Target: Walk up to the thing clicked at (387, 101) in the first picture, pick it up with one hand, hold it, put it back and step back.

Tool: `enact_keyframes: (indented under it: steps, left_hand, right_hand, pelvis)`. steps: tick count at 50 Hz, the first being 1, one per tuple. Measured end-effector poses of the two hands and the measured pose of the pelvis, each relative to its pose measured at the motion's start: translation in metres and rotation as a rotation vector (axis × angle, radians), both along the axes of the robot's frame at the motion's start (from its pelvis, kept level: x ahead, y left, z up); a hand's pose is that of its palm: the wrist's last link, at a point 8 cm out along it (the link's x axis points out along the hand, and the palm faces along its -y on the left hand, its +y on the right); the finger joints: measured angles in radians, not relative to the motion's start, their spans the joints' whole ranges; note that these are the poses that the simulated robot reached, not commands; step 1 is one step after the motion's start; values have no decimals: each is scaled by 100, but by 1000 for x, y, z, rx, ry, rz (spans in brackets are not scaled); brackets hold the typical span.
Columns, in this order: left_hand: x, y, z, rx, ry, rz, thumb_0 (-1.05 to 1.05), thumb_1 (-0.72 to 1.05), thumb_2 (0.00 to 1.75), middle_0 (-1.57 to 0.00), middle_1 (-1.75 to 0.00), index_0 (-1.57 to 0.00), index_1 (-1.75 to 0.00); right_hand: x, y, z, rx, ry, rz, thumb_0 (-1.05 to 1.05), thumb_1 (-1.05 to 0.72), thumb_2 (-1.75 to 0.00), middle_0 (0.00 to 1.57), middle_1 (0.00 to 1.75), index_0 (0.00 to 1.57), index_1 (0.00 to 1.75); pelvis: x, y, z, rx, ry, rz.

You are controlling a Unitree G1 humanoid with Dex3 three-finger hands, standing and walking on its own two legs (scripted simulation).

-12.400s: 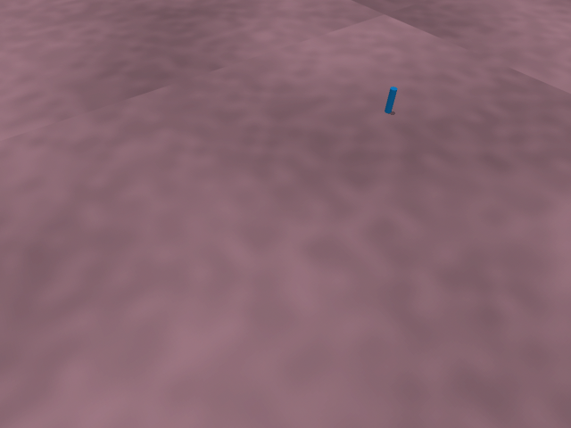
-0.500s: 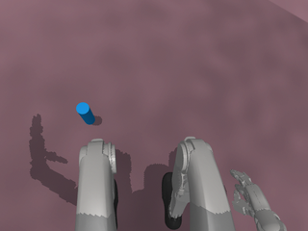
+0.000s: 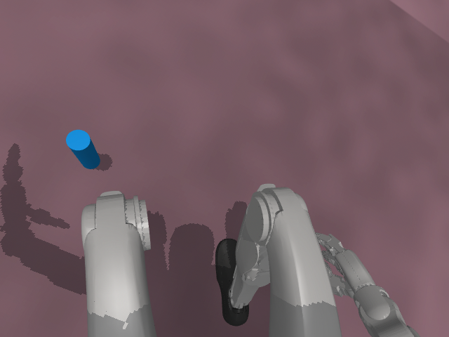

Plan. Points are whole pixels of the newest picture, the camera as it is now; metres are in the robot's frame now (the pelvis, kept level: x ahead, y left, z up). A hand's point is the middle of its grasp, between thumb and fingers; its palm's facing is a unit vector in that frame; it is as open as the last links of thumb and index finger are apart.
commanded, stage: approach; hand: left
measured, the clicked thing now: (85, 151) +0.44 +0.25 -0.25
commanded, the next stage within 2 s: close in in 0.16 s
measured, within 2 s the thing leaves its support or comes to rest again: neither
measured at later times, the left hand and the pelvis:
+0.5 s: hand (49, 172) +0.38 +0.30 -0.22, palm faces +0.21 -0.97 +0.09, open 17.5 cm; pelvis -0.01 +0.01 -0.05, yaw -5 degrees
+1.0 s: hand (79, 164) +0.40 +0.25 -0.23, palm faces +0.20 -0.98 +0.03, open 17.2 cm; pelvis -0.02 +0.02 -0.06, yaw -7 degrees
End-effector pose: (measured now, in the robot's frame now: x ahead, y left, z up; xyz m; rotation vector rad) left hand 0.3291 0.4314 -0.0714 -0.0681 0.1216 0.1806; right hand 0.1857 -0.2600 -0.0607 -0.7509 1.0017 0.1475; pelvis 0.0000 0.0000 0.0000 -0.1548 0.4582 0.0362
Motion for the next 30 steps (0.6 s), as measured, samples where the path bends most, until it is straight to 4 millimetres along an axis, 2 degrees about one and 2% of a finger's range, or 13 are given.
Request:
enact_keyframes:
  steps: [3, 6, 12, 18, 24, 30]
  left_hand:
    - [6, -12, -32, -4, 9, -12, -1, -58, 4, -5, -9, -5, -9]
    - [8, -20, -56, 14, 6, -24, -1, -58, 4, -5, -9, -5, -9]
    - [3, -29, -91, 23, 19, -21, -2, -55, 6, -5, -10, -5, -10]
    - [4, -56, -123, -13, 43, -32, -1, -52, 7, -4, -10, -5, -9]
    - [17, -81, -145, -36, -3, 16, -1, -55, 7, -4, -9, -6, -8]
    - [27, -94, -152, -3, -38, 26, -1, -58, 7, -4, -10, -6, -7]
  right_hand:
    - [-3, 2, -5, -28, 24, 23, 0, -91, -90, 21, 30, 21, 30]
    - [-6, 4, -10, -58, 54, 48, 0, -91, -90, 21, 30, 21, 30]
    - [-11, 9, -18, -106, 108, 101, 0, -91, -90, 21, 30, 21, 30]
    - [-8, 17, -18, -142, 120, 179, 0, -90, -90, 21, 30, 21, 30]
    - [-8, 25, -9, -200, 127, 241, 0, -90, -89, 21, 30, 21, 30]
    - [-21, 25, -2, -252, 178, 258, 0, -90, -89, 21, 30, 21, 30]
  pelvis:
    - [0, 1, -11, -13, -29, -11]
    - [-1, 2, -20, -27, -61, -19]
    - [-3, 5, -33, -49, -114, -32]
    - [-6, 8, -43, -70, -168, -44]
    - [-9, 11, -51, -101, -231, -59]
    - [-13, 14, -53, -131, -270, -65]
